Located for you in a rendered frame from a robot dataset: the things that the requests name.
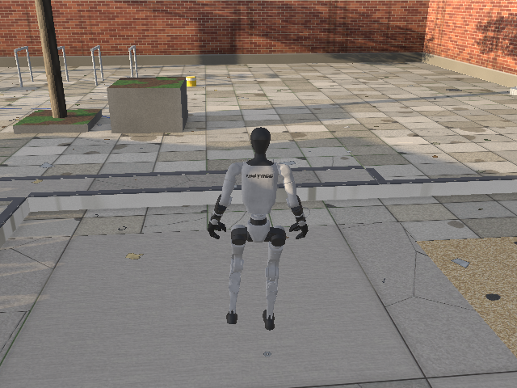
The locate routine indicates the left robot hand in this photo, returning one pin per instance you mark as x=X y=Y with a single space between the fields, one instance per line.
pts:
x=218 y=227

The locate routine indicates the right robot forearm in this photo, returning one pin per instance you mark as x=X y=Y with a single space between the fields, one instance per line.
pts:
x=299 y=214

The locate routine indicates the robot head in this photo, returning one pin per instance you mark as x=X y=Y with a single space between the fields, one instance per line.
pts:
x=260 y=140

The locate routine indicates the robot right upper arm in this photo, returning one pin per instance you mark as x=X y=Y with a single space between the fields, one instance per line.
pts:
x=289 y=184

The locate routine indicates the robot left upper arm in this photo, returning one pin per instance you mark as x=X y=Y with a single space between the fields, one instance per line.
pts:
x=229 y=182

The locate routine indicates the robot left shin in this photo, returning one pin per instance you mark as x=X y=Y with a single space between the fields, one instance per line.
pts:
x=234 y=286

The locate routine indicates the left robot forearm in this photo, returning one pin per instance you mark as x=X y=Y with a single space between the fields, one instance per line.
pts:
x=217 y=212

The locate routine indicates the right robot hand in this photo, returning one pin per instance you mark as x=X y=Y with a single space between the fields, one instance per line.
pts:
x=296 y=227

